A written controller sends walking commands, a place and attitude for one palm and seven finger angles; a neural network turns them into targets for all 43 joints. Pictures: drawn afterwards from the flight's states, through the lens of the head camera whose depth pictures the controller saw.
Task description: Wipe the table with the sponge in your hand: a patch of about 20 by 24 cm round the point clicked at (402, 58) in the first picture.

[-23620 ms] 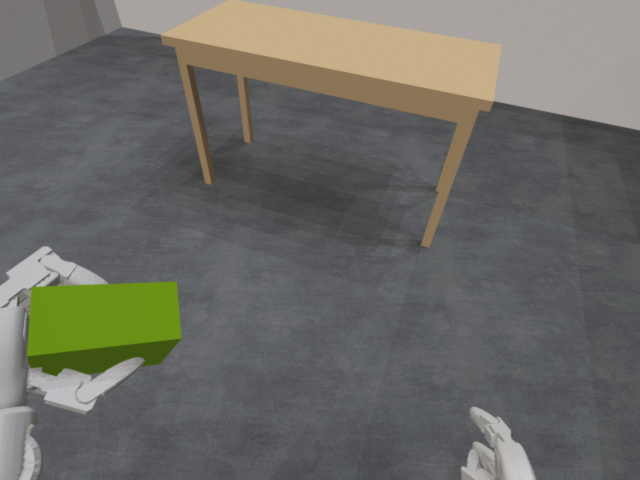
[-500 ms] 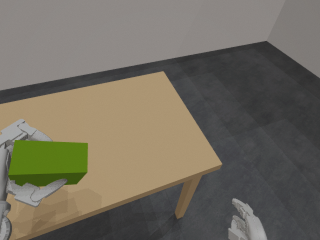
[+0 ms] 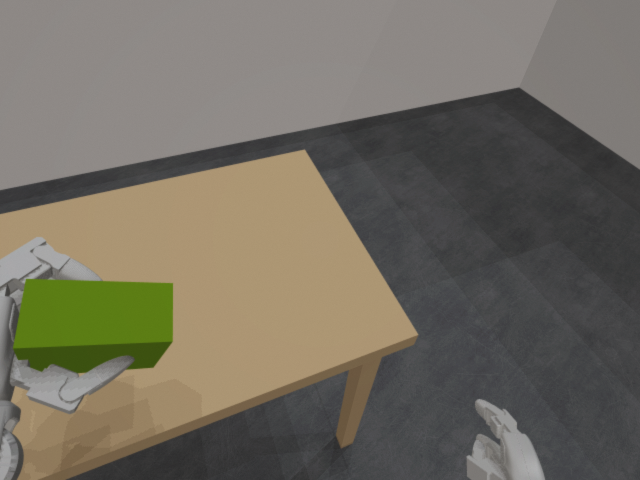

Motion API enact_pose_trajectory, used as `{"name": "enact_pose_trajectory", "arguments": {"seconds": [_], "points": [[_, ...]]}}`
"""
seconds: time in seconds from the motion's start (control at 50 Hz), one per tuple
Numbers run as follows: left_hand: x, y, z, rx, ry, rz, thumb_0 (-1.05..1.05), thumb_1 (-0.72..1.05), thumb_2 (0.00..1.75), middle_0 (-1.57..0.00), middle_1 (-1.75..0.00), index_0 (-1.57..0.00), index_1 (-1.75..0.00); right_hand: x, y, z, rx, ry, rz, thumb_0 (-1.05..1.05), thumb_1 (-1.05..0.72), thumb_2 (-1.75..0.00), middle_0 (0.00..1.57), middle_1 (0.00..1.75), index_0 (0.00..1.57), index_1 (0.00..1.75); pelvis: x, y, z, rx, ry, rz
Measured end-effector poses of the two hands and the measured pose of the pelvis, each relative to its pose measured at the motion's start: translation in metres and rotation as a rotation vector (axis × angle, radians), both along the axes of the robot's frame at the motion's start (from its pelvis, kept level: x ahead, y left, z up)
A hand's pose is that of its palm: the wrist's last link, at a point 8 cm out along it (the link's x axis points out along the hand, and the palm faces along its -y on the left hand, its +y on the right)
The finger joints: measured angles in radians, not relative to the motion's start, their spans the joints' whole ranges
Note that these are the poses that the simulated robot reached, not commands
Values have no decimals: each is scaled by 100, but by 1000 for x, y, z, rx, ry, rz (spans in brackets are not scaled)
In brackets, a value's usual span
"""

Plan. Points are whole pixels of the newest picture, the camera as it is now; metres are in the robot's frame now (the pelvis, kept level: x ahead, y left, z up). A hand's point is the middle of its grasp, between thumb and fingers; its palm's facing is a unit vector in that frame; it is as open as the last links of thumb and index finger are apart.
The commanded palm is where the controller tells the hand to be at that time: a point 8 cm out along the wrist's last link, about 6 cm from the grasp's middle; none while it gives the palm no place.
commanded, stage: shuffle to correct the standing spot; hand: left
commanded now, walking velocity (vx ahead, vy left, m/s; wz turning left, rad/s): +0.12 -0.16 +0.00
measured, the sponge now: (120, 329) +0.23 +0.21 +0.14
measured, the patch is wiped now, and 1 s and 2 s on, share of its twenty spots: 0.00 0.00 0.00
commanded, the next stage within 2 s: none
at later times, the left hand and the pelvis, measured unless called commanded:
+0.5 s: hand (43, 332) +0.21 +0.26 +0.16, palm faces +0.30 -0.87 -0.40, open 9.9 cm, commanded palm +0.15 +0.30 +0.18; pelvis +0.00 +0.02 +0.00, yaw +0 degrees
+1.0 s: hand (40, 339) +0.20 +0.26 +0.16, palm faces +0.31 -0.86 -0.41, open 9.9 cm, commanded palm +0.15 +0.30 +0.18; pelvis -0.01 +0.02 +0.00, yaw +1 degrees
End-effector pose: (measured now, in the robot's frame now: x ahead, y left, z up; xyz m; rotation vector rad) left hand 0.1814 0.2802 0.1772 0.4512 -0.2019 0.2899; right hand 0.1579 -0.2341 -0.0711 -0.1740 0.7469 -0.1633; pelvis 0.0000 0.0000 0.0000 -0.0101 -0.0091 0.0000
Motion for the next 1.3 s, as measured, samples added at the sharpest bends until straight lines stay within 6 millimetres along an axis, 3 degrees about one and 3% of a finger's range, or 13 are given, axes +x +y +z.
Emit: {"name": "enact_pose_trajectory", "arguments": {"seconds": [0.16,0.72,1.3], "points": [[-3,7,-7,-18,29,18,-1,-49,103,-76,-135,-77,-135,0,13,-1,18,13,20,2,-90,-90,20,30,20,30,0,3,1,1,-6,0],[-11,33,-1,8,23,-10,-1,-49,103,-76,-135,-77,-135,-9,43,3,14,1,32,2,-90,-90,20,30,21,30,-10,30,3,-10,2,9],[-9,14,-4,-10,29,4,-1,-49,103,-76,-135,-77,-135,-9,15,-2,5,9,10,2,-90,-90,20,30,20,30,-4,12,0,-3,-3,16]]}}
